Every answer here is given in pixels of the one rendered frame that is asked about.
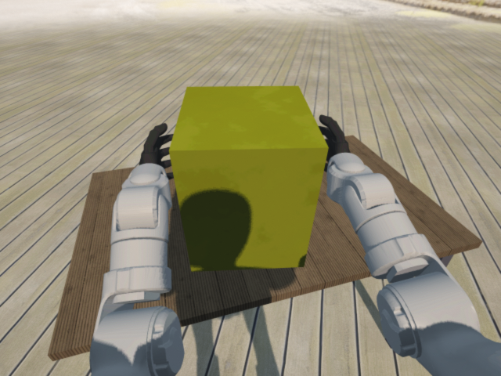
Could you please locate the robot left forearm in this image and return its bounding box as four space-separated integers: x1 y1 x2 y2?
89 163 172 373

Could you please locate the robot left hand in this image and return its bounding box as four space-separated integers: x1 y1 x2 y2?
139 123 174 180

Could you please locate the right robot upper arm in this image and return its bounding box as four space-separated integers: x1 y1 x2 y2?
377 272 501 376

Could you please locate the robot right forearm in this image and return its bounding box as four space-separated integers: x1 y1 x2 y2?
326 153 481 330

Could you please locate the carton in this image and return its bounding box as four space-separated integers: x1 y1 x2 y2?
169 86 329 272

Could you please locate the robot right hand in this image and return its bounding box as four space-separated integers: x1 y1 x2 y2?
319 115 351 172

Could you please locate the table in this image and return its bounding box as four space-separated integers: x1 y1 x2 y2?
48 136 482 361

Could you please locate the left robot upper arm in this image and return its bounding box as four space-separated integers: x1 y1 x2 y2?
91 305 185 376

